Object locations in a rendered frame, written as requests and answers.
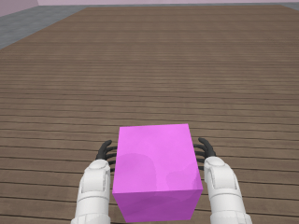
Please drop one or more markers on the robot right hand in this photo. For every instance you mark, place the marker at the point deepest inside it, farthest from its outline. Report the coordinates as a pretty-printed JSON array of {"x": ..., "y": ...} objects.
[{"x": 209, "y": 152}]

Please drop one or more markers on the robot right forearm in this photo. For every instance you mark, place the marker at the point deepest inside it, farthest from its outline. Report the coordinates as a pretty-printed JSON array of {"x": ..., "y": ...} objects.
[{"x": 224, "y": 193}]

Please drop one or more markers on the robot left hand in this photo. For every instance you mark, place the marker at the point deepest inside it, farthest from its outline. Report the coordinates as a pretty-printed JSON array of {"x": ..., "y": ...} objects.
[{"x": 102, "y": 153}]

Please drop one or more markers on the carton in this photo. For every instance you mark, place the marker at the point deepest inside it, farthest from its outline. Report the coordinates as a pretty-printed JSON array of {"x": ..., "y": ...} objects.
[{"x": 156, "y": 174}]

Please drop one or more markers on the robot left forearm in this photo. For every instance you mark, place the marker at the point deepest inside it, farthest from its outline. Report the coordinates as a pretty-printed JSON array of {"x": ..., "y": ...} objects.
[{"x": 94, "y": 195}]

